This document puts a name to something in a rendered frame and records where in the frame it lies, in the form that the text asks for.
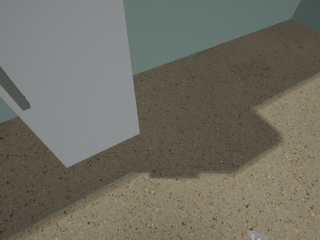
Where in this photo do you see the handle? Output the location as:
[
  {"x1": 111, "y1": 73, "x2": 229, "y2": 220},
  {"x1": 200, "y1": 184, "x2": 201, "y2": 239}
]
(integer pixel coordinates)
[{"x1": 0, "y1": 67, "x2": 31, "y2": 111}]

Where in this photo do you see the right robot hand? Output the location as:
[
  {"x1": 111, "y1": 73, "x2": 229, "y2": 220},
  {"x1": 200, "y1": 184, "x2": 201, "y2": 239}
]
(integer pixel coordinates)
[{"x1": 247, "y1": 230, "x2": 268, "y2": 240}]

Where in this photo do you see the fridge door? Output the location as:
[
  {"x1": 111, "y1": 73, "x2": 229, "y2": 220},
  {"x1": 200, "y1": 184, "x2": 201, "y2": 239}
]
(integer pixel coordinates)
[{"x1": 0, "y1": 0, "x2": 139, "y2": 166}]

